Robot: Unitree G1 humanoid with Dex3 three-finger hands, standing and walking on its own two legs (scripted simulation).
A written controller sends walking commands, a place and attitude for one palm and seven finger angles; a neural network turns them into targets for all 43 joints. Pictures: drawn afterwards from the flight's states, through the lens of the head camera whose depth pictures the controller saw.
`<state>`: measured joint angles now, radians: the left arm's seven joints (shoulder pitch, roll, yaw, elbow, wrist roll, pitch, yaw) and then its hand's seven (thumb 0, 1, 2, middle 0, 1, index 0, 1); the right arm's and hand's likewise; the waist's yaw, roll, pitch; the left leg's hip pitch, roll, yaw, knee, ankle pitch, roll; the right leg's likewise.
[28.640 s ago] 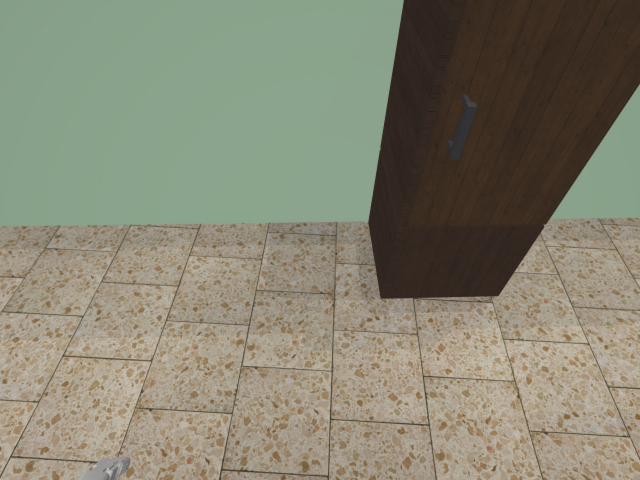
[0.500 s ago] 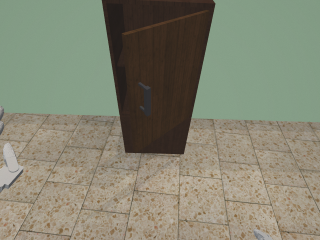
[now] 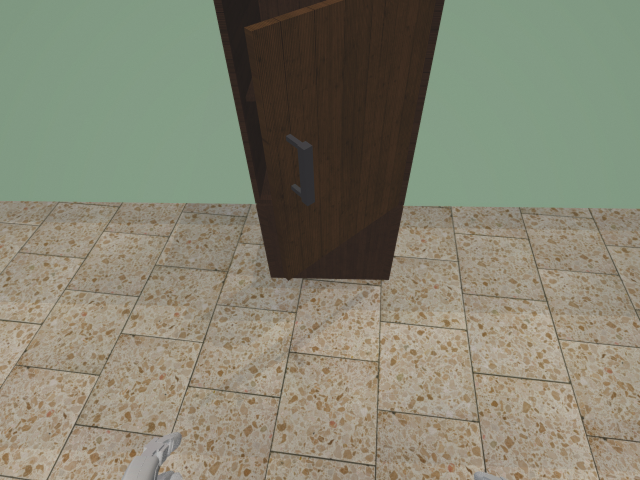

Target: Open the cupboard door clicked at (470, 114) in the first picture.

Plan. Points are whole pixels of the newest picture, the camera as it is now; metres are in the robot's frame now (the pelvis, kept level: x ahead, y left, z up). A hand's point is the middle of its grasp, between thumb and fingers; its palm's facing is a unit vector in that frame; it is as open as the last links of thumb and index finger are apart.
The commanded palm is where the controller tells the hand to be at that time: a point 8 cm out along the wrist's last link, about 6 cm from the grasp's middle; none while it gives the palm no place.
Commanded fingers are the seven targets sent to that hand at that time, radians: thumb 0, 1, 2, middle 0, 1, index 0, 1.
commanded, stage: let the arm hang, fingers relaxed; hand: left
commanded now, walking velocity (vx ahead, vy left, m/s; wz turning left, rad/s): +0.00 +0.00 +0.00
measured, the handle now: (300, 170) +0.62 +0.06 +0.02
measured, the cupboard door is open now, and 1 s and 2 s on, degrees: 43 43 43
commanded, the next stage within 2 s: look to check the result in 0.86 s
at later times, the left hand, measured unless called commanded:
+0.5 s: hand out of the picture -0.01 +0.22 -0.14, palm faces +0.01 -0.96 -0.27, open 7.4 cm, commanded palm none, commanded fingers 0.00 0.90 0.90 -0.20 -0.30 -0.20 -0.30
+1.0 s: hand out of the picture +0.00 +0.21 -0.15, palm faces -0.01 -0.98 -0.21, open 7.4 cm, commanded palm none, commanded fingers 0.00 0.90 0.90 -0.20 -0.30 -0.20 -0.30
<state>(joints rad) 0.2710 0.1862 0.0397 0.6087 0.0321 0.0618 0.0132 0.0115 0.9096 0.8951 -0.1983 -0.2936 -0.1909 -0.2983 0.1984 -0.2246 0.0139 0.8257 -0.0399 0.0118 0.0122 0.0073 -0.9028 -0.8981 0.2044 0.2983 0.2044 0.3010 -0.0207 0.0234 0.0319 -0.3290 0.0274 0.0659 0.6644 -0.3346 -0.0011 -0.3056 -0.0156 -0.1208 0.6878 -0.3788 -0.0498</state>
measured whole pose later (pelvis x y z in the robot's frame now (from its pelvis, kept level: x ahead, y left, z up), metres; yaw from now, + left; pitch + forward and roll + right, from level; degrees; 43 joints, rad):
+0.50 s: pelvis -0.02 +0.02 +0.02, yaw -1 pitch -2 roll +0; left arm 0.26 0.20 0.01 1.14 0.01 0.00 0.02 0.01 0.91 0.89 -0.20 -0.29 -0.20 -0.30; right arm 0.25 -0.18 0.01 1.13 -0.02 0.01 -0.02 0.00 -0.90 -0.90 0.20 0.30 0.20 0.30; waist 0.00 0.04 0.05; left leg -0.18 0.01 0.09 0.39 -0.17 0.02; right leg -0.15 0.00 -0.10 0.39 -0.20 -0.03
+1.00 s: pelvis -0.01 +0.03 +0.03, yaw -1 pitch -2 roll +0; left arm 0.24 0.17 0.01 1.16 0.01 -0.01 0.03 0.01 0.91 0.89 -0.20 -0.29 -0.20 -0.30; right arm 0.26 -0.17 0.00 1.16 -0.02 0.00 -0.02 0.00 -0.90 -0.90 0.20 0.30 0.20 0.30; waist -0.01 0.01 0.05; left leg -0.16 0.00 0.10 0.37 -0.17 0.03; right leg -0.15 -0.02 -0.09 0.38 -0.20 -0.02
